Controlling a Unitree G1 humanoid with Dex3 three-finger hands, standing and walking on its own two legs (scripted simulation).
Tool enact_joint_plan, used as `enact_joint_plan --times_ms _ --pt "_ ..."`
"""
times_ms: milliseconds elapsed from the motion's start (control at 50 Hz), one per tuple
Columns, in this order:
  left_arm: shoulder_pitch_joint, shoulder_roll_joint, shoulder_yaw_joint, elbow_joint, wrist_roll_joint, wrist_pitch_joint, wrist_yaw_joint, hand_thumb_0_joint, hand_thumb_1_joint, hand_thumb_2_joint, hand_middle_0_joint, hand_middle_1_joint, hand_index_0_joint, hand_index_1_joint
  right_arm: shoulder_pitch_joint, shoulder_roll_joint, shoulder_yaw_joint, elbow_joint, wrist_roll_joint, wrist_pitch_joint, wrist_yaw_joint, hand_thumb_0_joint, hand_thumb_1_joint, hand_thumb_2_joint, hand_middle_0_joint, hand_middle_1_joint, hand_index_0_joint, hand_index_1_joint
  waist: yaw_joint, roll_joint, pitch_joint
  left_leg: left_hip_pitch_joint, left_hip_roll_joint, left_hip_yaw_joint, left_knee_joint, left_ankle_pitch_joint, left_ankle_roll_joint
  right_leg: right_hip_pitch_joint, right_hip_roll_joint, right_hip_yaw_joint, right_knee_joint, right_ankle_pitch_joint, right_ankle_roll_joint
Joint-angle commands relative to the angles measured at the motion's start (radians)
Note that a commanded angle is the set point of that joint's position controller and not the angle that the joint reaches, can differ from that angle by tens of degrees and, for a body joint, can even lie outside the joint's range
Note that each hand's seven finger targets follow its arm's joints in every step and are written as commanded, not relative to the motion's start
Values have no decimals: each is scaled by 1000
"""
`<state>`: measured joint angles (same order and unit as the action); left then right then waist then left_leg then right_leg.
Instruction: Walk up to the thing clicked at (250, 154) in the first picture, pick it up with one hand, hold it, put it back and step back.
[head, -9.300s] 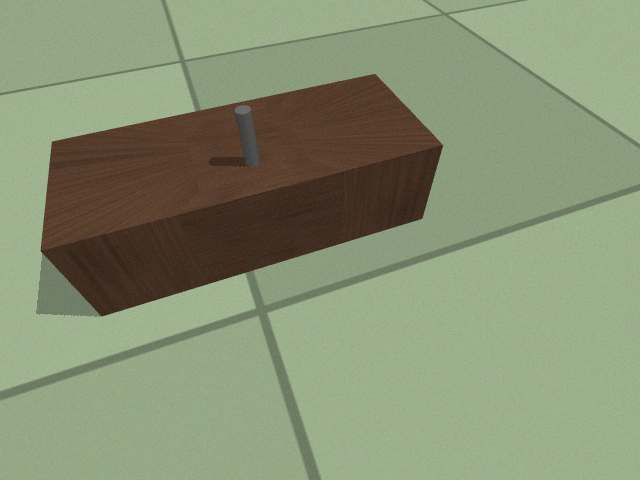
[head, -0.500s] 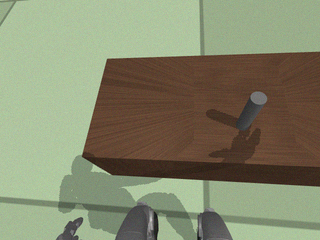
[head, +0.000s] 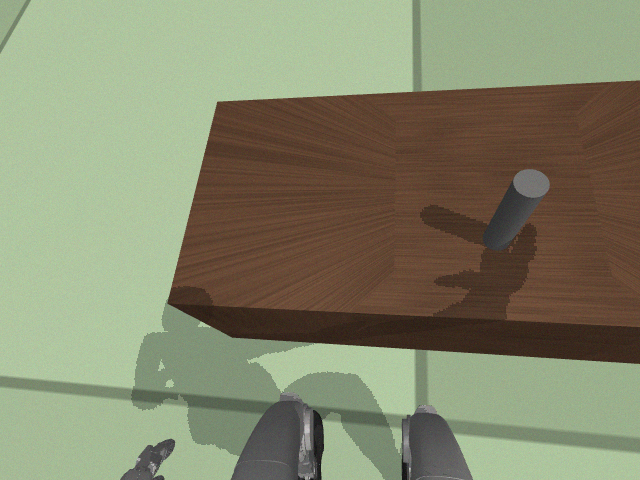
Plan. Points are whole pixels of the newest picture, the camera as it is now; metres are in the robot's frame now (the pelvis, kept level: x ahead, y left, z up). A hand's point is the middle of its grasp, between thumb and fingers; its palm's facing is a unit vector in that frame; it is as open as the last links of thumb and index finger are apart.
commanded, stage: go down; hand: right
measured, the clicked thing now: (511, 214) +0.52 -0.26 -0.20
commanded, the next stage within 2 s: approach in 0.30 s
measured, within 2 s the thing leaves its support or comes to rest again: neither
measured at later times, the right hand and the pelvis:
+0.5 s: hand out of the picture +0.40 -0.43 +0.06, palm faces +0.31 +0.95 -0.05, open 17.3 cm; pelvis -0.01 +0.00 -0.01, yaw +1 degrees
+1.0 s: hand (610, 230) +0.46 -0.38 -0.14, palm faces +0.25 +0.97 +0.02, open 17.4 cm; pelvis -0.05 +0.00 -0.18, yaw +3 degrees
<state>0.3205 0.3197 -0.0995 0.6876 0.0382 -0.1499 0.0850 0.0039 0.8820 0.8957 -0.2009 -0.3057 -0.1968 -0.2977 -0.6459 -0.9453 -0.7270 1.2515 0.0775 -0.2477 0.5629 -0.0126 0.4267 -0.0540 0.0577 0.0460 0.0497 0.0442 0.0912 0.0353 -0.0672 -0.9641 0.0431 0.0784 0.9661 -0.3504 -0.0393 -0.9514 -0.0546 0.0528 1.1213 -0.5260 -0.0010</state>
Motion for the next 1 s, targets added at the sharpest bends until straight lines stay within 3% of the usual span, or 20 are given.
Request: enact_joint_plan --times_ms 0,40,100,140,220,240,260,340,360,380,500,620,680,760,820,860,900,940,960,980 --pt "148 230 87 -51 -4 -19 19 0 874 899 -193 -301 -191 -303 -237 -440 -58 -146 35 -59 11 0 456 -59 51 44 46 44 -19 -233 -420 215 -37 -21 -52 180 70 264 17 22 -165 433 -1" --pt "142 216 71 -59 -4 -18 15 0 875 897 -193 -301 -192 -302 -301 -481 -70 -205 35 -76 12 0 467 -57 52 44 47 44 -26 -261 -447 215 -36 -24 -44 194 71 273 18 21 -158 449 -1" --pt "156 238 81 -51 -2 -13 13 0 877 902 -191 -300 -189 -302 -243 -465 -66 -109 34 -62 22 0 466 -57 51 44 47 44 -23 -250 -434 183 -40 -18 -30 185 71 275 8 33 -147 491 6" --pt "156 222 66 -56 0 -11 10 0 872 897 -193 -300 -191 -302 -323 -488 -73 -166 34 -76 21 0 461 -56 54 44 49 44 -17 -262 -455 176 -40 -20 -27 193 71 280 6 37 -142 493 6" --pt "151 239 75 -61 2 -8 7 0 871 901 -191 -299 -189 -302 -291 -501 -71 -102 21 -69 22 0 466 -59 50 44 46 44 -11 -253 -443 189 -39 -24 -26 173 71 230 17 20 -136 416 -6" --pt "150 222 61 -67 0 -7 6 0 873 900 -192 -300 -190 -302 -369 -529 -81 -182 28 -81 21 0 470 -53 53 43 48 43 -10 -246 -456 205 -38 -26 -31 167 69 221 18 20 -141 376 -7" --pt "151 233 67 -62 -1 -6 5 0 875 901 -192 -300 -190 -302 -356 -540 -88 -155 23 -79 18 0 478 -54 51 44 47 44 -12 -266 -461 210 -36 -28 -28 161 71 211 21 17 -145 363 -8" --pt "148 236 64 -61 -1 -5 6 0 877 900 -190 -298 -188 -300 -343 -528 -72 -121 19 -72 20 0 480 -52 53 43 48 43 -9 -259 -448 170 -42 -20 -21 141 70 225 13 27 -144 356 -5" --pt "151 229 58 -60 0 -5 5 0 882 899 -190 -300 -190 -301 -396 -545 -73 -163 19 -77 22 0 480 -51 53 43 48 43 -6 -282 -461 152 -41 -23 -21 141 71 236 11 30 -139 369 -1" --pt "143 234 61 -64 0 -4 5 0 851 922 -195 -289 -179 -305 -373 -547 -75 -139 19 -74 19 0 560 -60 30 54 41 53 -8 -285 -440 156 -40 -21 -26 119 72 222 13 29 -148 325 -5" --pt "109 222 45 -69 2 -15 -1 0 857 908 -198 -295 -189 -305 -398 -459 -31 -42 48 -121 29 0 576 -74 28 57 36 57 22 -231 -343 36 -42 -26 25 50 69 88 0 41 -103 197 -10" --pt "96 223 26 -71 14 -25 -19 0 855 907 -196 -296 -188 -304 -369 -348 -19 24 114 -234 44 0 551 -76 31 55 38 54 37 -233 -427 -120 -48 -18 197 86 65 -10 -5 43 73 312 -5" --pt "77 224 17 -80 19 -24 -21 0 861 906 -195 -299 -189 -305 -383 -368 -57 -10 129 -282 48 0 529 -66 39 50 42 49 30 -259 -483 -224 -46 -15 299 81 64 -71 -7 54 165 356 2" --pt "80 246 28 -72 32 -12 -26 0 872 904 -192 -296 -188 -301 -415 -478 -141 -99 114 -326 49 0 525 -51 46 45 45 44 20 -319 -588 -300 -39 -19 427 70 69 -184 5 48 288 355 1" --pt "84 250 32 -63 43 -4 -31 0 884 900 -191 -295 -189 -297 -517 -515 -167 -159 91 -339 43 0 529 -46 48 44 46 44 38 -374 -690 -346 -28 -24 522 109 68 -200 4 45 387 398 7" --pt "100 255 38 -48 50 1 -32 0 890 897 -190 -294 -189 -296 -607 -519 -154 -204 73 -335 33 0 510 -41 53 43 48 42 58 -415 -764 -374 -24 -27 570 126 68 -197 5 41 445 421 9" --pt "87 262 35 -47 53 6 -39 0 896 895 -191 -295 -189 -296 -601 -512 -157 -114 48 -310 14 0 496 -39 57 42 50 41 75 -402 -746 -431 -21 -19 618 87 67 -262 6 49 485 373 12" --pt "103 276 47 -34 60 17 -48 0 901 892 -192 -295 -192 -294 -667 -515 -136 -136 14 -296 -14 0 483 -43 59 42 51 42 82 -440 -748 -502 -19 -18 664 76 67 -277 5 53 522 379 17" --pt "99 237 17 -37 60 23 -57 0 905 892 -195 -298 -196 -297 -754 -499 -112 -198 0 -297 -28 0 493 -42 58 43 50 43 95 -451 -760 -533 -17 -16 675 78 65 -274 5 56 537 376 17" --pt "88 244 19 -49 61 26 -64 0 901 894 -197 -299 -196 -299 -757 -473 -88 -162 -16 -285 -44 0 470 -44 61 42 51 42 107 -453 -753 -565 -16 -11 696 55 64 -289 7 60 546 346 18"
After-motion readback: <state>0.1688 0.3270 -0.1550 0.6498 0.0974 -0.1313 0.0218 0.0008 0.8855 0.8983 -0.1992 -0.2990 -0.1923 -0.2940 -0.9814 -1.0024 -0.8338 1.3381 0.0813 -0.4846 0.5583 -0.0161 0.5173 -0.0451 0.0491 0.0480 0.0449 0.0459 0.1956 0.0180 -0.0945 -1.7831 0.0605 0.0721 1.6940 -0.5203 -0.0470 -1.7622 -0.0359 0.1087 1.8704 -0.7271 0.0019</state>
